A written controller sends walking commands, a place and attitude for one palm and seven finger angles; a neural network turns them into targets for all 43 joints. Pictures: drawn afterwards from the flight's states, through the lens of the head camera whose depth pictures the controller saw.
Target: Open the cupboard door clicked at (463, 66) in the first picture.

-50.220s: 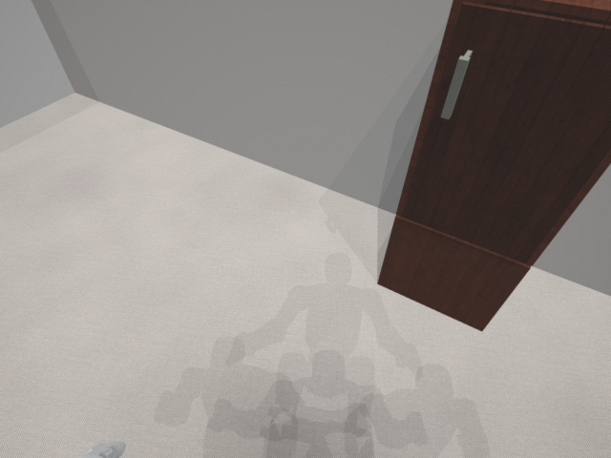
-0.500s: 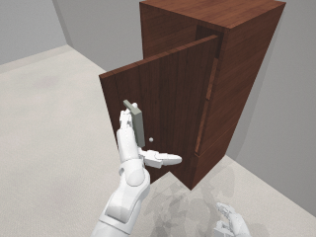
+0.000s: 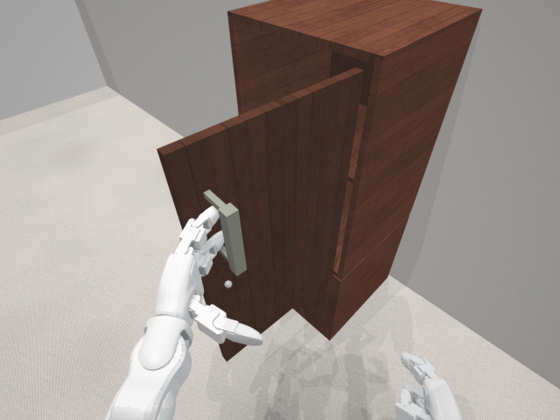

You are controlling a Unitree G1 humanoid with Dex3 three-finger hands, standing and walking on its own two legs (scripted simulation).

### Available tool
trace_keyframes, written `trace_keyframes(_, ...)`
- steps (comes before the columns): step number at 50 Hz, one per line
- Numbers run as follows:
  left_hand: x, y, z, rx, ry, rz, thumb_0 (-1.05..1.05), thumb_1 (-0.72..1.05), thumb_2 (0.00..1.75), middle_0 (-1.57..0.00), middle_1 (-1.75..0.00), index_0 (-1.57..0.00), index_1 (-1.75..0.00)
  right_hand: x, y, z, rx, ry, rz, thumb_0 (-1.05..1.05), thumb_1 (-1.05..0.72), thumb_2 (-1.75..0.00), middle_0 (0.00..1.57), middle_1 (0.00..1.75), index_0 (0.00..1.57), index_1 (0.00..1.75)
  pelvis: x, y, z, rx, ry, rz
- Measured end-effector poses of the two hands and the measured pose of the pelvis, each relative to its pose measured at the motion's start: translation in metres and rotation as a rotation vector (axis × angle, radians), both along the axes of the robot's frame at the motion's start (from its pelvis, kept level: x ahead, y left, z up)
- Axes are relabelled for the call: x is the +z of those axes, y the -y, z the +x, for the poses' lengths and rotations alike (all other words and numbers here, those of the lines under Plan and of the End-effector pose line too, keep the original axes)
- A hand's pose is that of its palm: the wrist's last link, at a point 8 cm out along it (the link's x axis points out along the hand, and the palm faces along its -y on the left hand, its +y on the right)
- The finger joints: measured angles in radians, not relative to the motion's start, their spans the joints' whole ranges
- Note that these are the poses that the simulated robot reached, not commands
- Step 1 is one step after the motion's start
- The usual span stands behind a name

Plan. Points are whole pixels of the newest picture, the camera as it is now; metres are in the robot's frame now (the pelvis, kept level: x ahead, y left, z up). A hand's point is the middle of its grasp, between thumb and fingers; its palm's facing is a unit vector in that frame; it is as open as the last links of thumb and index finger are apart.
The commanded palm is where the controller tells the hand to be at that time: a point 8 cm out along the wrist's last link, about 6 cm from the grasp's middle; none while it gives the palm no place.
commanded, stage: slide the hand sideways off the handle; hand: left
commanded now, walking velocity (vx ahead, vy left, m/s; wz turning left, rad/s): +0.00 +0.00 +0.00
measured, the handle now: (225, 233) +0.34 +0.12 +0.11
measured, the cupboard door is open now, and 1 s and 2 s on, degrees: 86 86 86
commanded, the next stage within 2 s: draw the hand back to the body in 0.68 s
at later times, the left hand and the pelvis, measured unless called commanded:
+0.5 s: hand (183, 314) +0.22 +0.14 +0.10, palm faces +0.06 -1.00 -0.05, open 16.3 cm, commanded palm +0.18 +0.20 +0.11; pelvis +0.04 -0.01 -0.01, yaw +1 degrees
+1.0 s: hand (145, 326) +0.19 +0.18 +0.11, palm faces +0.05 -1.00 -0.07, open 16.3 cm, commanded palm +0.16 +0.23 +0.12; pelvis +0.02 +0.00 -0.01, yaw +2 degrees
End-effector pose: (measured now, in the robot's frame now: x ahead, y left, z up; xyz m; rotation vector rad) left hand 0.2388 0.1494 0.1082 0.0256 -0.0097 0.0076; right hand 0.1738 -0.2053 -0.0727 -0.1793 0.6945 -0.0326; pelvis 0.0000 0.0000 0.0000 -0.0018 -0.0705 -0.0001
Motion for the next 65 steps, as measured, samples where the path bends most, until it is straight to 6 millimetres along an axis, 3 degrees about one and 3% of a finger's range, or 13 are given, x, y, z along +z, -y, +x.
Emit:
trace_keyframes(14, -0.001, -0.024, -0.023, 0.023, -0.016, -0.005, -0.01, -0.5, 0.3, -0.19, -0.32, -0.18, -0.32, 0.006, 0.0, 0.038, 0.02, 0.073, 0.016, 0.01, -0.9, -0.9, 0.2, 0.3, 0.2, 0.3, -0.001, 0.004, 0.028, 0.003, -0.038, 0.003)
trace_keyframes(23, -0.002, -0.043, -0.045, 0.058, -0.026, 0.023, -0.01, -0.5, 0.3, -0.17, -0.31, -0.17, -0.31, 0.002, 0.003, 0.049, 0.034, 0.098, 0.009, 0.01, -0.9, -0.9, 0.2, 0.3, 0.2, 0.3, -0.006, 0.006, 0.036, 0.02, -0.06, 0.0)
trace_keyframes(39, -0.005, -0.065, -0.07, 0.047, -0.009, 0.014, -0.01, -0.5, 0.3, -0.15, -0.3, -0.15, -0.3, -0.003, 0.006, 0.039, 0.022, 0.149, -0.006, 0.01, -0.9, -0.9, 0.2, 0.3, 0.2, 0.3, -0.014, 0.003, 0.029, 0.034, -0.08, -0.01)
trace_keyframes(44, -0.004, -0.068, -0.07, 0.033, 0.013, 0.02, -0.01, -0.5, 0.3, -0.15, -0.3, -0.15, -0.3, -0.002, 0.003, 0.033, 0.026, 0.163, -0.016, 0.01, -0.9, -0.9, 0.2, 0.3, 0.2, 0.3, -0.015, 0.0, 0.021, 0.036, -0.075, -0.014)
trace_keyframes(54, 0.011, -0.093, -0.067, 0.054, 0.04, 0.038, -0.01, -0.5, 0.3, -0.15, -0.3, -0.16, -0.3, 0.001, -0.009, 0.021, 0.014, 0.18, -0.006, 0.02, -0.9, -0.9, 0.2, 0.3, 0.2, 0.3, -0.012, -0.008, 0.014, 0.033, -0.054, -0.021)
trace_keyframes(65, 0.021, -0.111, -0.071, 0.061, 0.022, 0.052, -0.01, -0.47, 0.32, -0.15, -0.3, -0.16, -0.3, 0.012, -0.021, 0.026, 0.037, 0.213, -0.008, 0.02, -0.9, -0.9, 0.2, 0.3, 0.2, 0.3, -0.007, -0.017, 0.014, 0.031, -0.036, -0.022)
